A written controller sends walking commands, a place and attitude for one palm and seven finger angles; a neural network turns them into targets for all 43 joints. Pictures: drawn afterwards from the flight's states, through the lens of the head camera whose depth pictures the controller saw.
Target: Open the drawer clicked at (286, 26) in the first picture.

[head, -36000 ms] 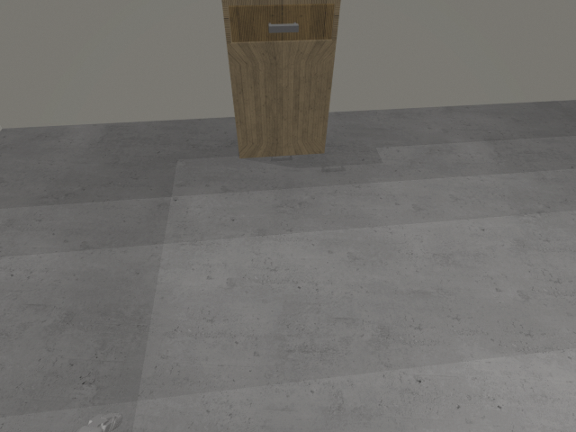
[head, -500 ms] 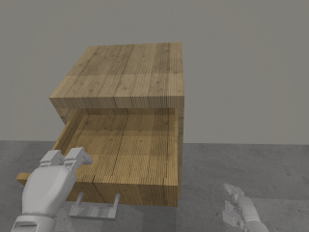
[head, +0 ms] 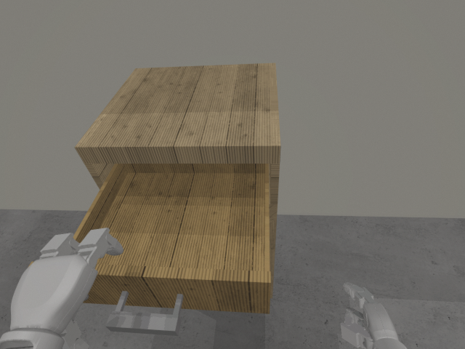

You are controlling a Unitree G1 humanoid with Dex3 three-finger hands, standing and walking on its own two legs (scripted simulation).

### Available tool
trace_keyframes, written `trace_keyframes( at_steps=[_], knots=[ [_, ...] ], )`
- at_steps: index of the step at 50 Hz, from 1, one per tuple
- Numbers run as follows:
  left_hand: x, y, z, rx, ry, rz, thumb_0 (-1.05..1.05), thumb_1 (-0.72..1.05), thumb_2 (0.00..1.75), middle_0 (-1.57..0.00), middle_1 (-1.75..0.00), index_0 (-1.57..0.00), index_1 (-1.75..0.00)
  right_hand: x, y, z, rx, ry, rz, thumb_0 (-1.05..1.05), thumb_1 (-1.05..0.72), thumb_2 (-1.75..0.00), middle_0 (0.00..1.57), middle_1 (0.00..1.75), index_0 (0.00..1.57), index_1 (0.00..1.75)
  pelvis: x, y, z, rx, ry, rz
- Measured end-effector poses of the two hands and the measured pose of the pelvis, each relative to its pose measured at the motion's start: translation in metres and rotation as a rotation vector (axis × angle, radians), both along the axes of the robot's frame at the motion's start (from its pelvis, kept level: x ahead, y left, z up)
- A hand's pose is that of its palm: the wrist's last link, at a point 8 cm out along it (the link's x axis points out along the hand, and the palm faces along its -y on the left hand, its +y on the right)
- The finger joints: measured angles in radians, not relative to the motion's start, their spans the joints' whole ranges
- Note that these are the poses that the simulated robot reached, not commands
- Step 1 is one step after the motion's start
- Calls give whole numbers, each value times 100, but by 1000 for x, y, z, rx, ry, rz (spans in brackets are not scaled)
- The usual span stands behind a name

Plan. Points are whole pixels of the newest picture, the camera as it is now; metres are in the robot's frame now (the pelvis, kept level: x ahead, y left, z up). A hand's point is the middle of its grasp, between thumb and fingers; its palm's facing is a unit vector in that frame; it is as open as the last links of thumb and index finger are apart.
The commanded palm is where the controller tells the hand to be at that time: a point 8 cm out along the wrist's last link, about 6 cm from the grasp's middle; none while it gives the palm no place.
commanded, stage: draw the hand back to the body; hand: left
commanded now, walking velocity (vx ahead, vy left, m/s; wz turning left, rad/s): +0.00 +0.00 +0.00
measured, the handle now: (147, 310) +0.19 +0.20 -0.05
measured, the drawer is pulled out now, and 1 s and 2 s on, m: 0.29 0.29 0.29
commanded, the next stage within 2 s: step back with the hand held close in 1.20 s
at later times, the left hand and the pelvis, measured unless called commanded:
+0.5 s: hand (87, 258) +0.18 +0.22 +0.16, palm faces +0.35 -0.86 -0.37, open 12.9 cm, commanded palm +0.13 +0.27 +0.18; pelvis +0.01 +0.01 +0.01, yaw +1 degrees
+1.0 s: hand (84, 243) +0.20 +0.23 +0.17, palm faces +0.42 -0.80 -0.43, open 8.6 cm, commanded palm +0.15 +0.27 +0.19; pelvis +0.02 -0.01 +0.01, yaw +1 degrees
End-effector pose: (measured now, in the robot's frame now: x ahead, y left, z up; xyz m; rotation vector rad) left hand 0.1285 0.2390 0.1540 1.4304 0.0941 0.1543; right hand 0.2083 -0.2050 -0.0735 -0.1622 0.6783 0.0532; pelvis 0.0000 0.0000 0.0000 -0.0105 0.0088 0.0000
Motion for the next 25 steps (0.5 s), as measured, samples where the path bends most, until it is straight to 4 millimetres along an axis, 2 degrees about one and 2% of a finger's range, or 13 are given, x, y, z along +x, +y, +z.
trace_keyframes(
  at_steps=[5, 11, 14, 17, 20, 25],
  knots=[
    [-2, 2, 2, 8, 1, -40, 0, -49, 30, -32, -120, -32, -120, 2, 5, 4, -22, -9, 8, 1, -91, -90, 20, 30, 20, 30, -1, 4, 0, -4, -1, 2],
    [-1, 16, 12, 37, -44, -34, 0, -49, 30, -32, -120, -32, -120, 3, 14, 5, -17, -8, 12, 1, -91, -90, 20, 30, 20, 30, -4, 9, 0, -9, -2, 3],
    [0, 20, 6, -504, -151, 29, -1, -48, 31, -32, -120, -32, -120, 0, 20, 10, -2, -63, -28, 1, -91, -90, 20, 30, 20, 30, -5, 12, 1, -6, -34, 7],
    [1, 17, -5, -836, -227, 67, -1, -44, 32, -31, -117, -31, -117, -8, 24, 15, -13, -100, -61, 1, -91, -90, 20, 30, 20, 30, -2, 12, 3, 0, -49, 11],
    [4, 15, -1, -965, -302, 45, -1, -38, 35, -31, -113, -31, -113, -16, 24, 18, -42, -106, -62, 1, -91, -90, 20, 30, 20, 30, 4, 9, 5, 2, -53, 18],
    [14, 21, 19, -975, -403, -7, -1, -25, 41, -30, -105, -29, -104, -22, 18, 16, -68, -93, -57, 1, -91, -90, 20, 30, 20, 30, 9, 7, 7, -1, -59, 23]
  ],
)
